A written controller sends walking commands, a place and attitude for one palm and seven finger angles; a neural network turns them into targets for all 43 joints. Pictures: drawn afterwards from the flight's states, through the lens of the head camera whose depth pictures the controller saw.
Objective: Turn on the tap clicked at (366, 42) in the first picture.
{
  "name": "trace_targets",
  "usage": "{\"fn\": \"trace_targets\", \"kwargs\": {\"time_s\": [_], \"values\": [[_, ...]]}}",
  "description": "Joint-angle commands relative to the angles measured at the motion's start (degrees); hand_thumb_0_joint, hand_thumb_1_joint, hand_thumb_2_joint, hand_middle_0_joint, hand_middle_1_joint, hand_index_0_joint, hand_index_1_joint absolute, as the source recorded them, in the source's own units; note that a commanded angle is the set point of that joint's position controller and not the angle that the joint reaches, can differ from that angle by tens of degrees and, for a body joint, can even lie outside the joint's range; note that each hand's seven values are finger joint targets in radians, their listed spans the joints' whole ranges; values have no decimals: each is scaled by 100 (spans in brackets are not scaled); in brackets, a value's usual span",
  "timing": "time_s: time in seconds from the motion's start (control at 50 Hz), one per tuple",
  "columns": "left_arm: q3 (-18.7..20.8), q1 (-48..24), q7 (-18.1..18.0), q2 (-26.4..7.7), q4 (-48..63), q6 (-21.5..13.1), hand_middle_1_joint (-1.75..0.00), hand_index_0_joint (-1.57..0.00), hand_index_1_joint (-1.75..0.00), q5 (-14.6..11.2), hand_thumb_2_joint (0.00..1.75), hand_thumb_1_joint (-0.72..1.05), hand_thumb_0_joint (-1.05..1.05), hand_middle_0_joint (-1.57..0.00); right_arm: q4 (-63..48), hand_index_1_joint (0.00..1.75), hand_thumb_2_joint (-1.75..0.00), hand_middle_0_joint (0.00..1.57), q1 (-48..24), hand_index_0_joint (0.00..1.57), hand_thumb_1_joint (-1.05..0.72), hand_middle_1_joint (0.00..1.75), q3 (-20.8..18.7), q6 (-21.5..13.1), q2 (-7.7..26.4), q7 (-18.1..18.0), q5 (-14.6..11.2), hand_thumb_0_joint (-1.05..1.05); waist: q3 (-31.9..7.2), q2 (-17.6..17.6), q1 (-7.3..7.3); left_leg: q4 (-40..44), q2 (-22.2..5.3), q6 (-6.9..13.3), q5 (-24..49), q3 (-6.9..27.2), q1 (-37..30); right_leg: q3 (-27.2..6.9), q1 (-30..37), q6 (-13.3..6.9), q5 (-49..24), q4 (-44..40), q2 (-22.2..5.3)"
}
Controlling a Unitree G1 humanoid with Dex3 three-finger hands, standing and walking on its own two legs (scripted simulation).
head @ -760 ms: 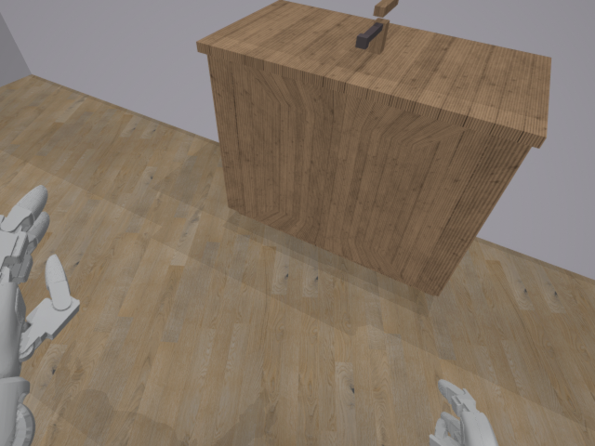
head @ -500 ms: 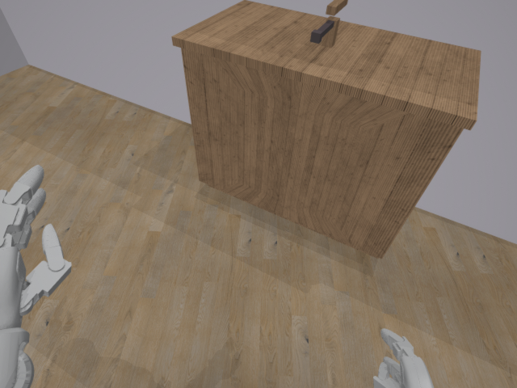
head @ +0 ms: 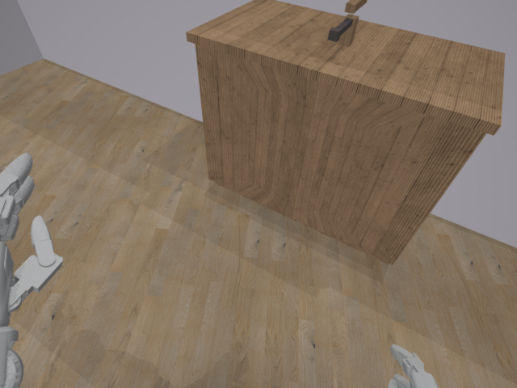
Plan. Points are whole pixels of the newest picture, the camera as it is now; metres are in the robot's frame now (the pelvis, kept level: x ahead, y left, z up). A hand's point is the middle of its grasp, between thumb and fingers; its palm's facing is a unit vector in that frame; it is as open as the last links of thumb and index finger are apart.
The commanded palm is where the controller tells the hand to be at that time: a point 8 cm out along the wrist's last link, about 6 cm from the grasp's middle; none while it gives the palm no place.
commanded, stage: walk to a spot facing it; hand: left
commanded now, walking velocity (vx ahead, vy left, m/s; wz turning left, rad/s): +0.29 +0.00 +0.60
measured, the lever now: (334, 34) +1.01 -0.18 +0.14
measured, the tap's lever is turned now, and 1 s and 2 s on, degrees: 0 0 0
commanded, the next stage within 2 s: none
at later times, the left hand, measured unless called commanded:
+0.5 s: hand (49, 248) +0.23 +0.25 +0.17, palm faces +0.59 -0.65 -0.48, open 7.5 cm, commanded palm +0.17 +0.27 +0.19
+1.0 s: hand (9, 219) +0.24 +0.28 +0.21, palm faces +0.77 -0.43 -0.47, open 7.5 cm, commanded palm +0.18 +0.29 +0.19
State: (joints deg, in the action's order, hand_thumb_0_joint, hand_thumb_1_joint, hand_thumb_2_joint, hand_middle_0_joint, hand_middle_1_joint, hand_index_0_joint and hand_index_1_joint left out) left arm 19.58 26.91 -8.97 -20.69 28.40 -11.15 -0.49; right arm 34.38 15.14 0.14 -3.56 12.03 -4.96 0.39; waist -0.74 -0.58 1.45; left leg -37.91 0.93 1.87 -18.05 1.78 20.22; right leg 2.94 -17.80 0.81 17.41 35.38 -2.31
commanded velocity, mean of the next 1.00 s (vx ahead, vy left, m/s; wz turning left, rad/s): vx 0.27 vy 0.00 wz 0.60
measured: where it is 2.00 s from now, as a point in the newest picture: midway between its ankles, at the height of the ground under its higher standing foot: outside the picture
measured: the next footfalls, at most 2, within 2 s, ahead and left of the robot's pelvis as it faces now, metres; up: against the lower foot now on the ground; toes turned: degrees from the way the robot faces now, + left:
right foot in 0.32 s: +0.14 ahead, -0.13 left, +0.00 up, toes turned +5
left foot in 0.72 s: +0.17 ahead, +0.14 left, +0.00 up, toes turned +33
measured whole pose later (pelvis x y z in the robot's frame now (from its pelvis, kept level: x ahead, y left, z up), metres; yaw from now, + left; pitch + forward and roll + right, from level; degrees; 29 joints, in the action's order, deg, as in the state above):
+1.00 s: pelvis +0.20 -0.03 +0.01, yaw +33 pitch -1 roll -1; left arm 23.3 28.9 -7.9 -23.0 34.7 -12.0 -1.9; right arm 33.7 13.6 2.5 -5.1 5.2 -2.8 -0.4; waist 2.9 1.9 -1.5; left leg -33.2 -4.9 -1.7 -15.8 2.2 17.1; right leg 6.4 -24.7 4.7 21.9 44.1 -5.2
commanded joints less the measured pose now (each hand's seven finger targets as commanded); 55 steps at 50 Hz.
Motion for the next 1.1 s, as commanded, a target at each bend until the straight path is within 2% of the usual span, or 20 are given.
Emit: {"fn": "trace_targets", "kwargs": {"time_s": [0.0,0.04,0.06,0.08,0.14,0.26,0.28,0.32,0.42,0.58,0.64,0.66,0.7,0.72,0.82,0.98,1.0,1.02,1.04,1.08], "values": [[697,-609,-129,-967,1291,-404,-30,-20,-30,-17,90,90,0,-20,-845,30,-90,20,-636,20,-90,30,-197,-321,587,-9,-52,0,8,277,-4,776,-433,262,-1431,532,711,-796,46,-437,1817,-163,-854],[669,-751,-99,-857,1428,-465,-30,-20,-30,8,90,90,0,-20,-794,30,-90,20,-609,20,-90,30,-208,-373,700,-25,-37,0,100,1664,80,1791,-1313,827,-1194,2628,164,43,-759,26,1272,1548,85],[681,-743,-68,-895,1428,-535,-30,-20,-30,42,90,90,0,-20,-753,30,-90,20,-509,20,-90,30,-241,-449,630,-7,32,0,109,1814,133,2023,-1747,1162,96,3759,-679,-183,-1613,92,1759,2126,204],[701,-627,-42,-949,1463,-559,-30,-20,-30,67,90,90,0,-20,-650,30,-90,20,-445,20,-90,30,-274,-484,617,21,83,0,-76,1438,115,1741,-1868,1282,1471,3959,-1413,-491,-2053,82,1914,2281,98],[692,-35,43,-861,1659,-510,-30,-20,-30,-27,90,90,0,-20,-583,30,-90,20,-471,20,-90,30,-326,-484,654,179,13,0,-639,1286,27,998,-1496,1156,3640,2888,-2165,-338,-1829,150,1556,1589,185],[931,348,124,-940,1290,-364,-30,-20,-30,-138,90,90,0,-20,-669,30,-90,20,-739,20,-90,30,-276,-358,566,181,-24,0,-612,1230,-135,755,-957,665,2272,1612,-216,236,838,134,279,-505,349],[959,199,122,-982,1149,-356,-30,-20,-30,-96,90,90,0,-20,-668,30,-90,20,-770,20,-90,30,-263,-326,513,143,-53,0,-696,658,-203,303,-797,445,1459,1274,744,-107,1985,-32,-9,-1190,-47],[1214,-125,22,-1280,610,-284,-30,-20,-30,-189,90,90,0,-20,-737,30,-90,20,-725,20,-90,30,-292,-259,416,74,-49,0,-764,-1472,-218,-2823,58,-143,-1320,-39,2471,-3332,2676,-1055,626,-2043,-2600],[775,-242,50,-1044,901,-433,-30,-20,-30,21,90,90,0,-20,-686,30,-90,20,-962,20,-90,30,-270,-67,471,56,20,0,100,-518,-133,-3652,-695,-424,-477,-83,2186,-786,1210,-822,-1190,-1839,-1965],[791,-287,-279,-1038,1809,-258,-30,-20,-30,-54,90,90,0,-20,-1107,30,-90,20,-820,20,-90,30,-328,-151,351,0,71,0,-248,-955,-418,-397,-403,-290,-228,-1421,702,299,1371,-700,-2938,-1209,-1849],[744,-352,-363,-996,1847,-186,-30,-20,-30,-102,90,90,0,-20,-1167,30,-90,20,-574,20,-90,30,-345,-144,330,-22,27,0,-843,-761,-121,663,135,-220,190,-1883,-583,820,1267,-404,-3648,343,-1642],[764,-497,-371,-1056,1892,-236,-30,-20,-30,-115,90,90,0,-20,-1191,30,-90,20,-487,20,-90,30,-384,-147,380,-59,-1,0,-1081,-325,86,983,20,-29,489,-1618,-1684,943,508,-144,-3571,1592,-1513],[805,-723,-363,-1076,2208,-452,-30,-20,-30,-150,90,90,0,-20,-1233,30,-90,20,-650,20,-90,30,-376,-237,597,57,-52,0,-1289,2111,-25,1541,-2575,1458,3466,2748,-3198,479,-2092,325,1930,4384,-147],[852,-864,-195,-1297,1696,-484,-30,-20,-30,-30,90,90,0,-20,-1082,30,-90,20,-619,20,-90,30,-411,-314,634,168,-107,0,-847,1279,52,1594,-2714,1576,2894,3236,-2723,-207,-2459,192,1868,4651,-336],[1113,-51,-40,-1183,2243,-419,-30,-20,-30,-142,90,90,0,-20,-991,30,-90,20,-826,20,-90,30,-409,-276,531,214,-188,0,-473,1534,-168,1970,-1675,1023,306,1140,-688,-24,-1677,345,651,3094,-559],[618,-525,26,-668,979,-171,-30,-20,-30,-71,90,90,0,-20,-753,30,-90,20,-766,20,-90,30,-199,-442,454,37,-96,0,-204,1047,-322,951,-1118,442,-1069,343,632,774,1045,414,395,-470,117],[564,-766,10,-749,903,-109,-30,-20,-30,-2,90,90,0,-20,-724,30,-90,20,-694,20,-90,30,-157,-435,334,27,-109,0,-244,-115,-326,-395,-650,194,-1427,-44,1251,-202,1504,124,924,-1457,-643],[674,-869,-56,-1089,745,23,-30,-20,-30,17,90,90,0,-20,-752,30,-90,20,-725,20,-90,30,-151,-408,223,10,-88,0,-216,-2128,-382,-2519,61,-175,-1962,-670,2284,-2765,1763,-623,985,-2211,-2347],[731,-1130,-133,-1285,930,0,-30,-20,-30,-49,90,90,0,-20,-759,30,-90,20,-1049,20,-90,30,-171,-455,462,1,45,0,-184,-1791,-421,-3629,-215,-258,-1593,-72,2434,-3328,1514,-1024,419,-2359,-2975],[639,-1089,-91,-1201,1227,-198,-30,-20,-30,6,90,90,0,-20,-583,30,-90,20,-974,20,-90,30,-181,-364,475,51,71,0,-20,-1072,-270,-4031,-548,-394,-900,-29,2056,-2084,1072,-949,-499,-1962,-2526]]}}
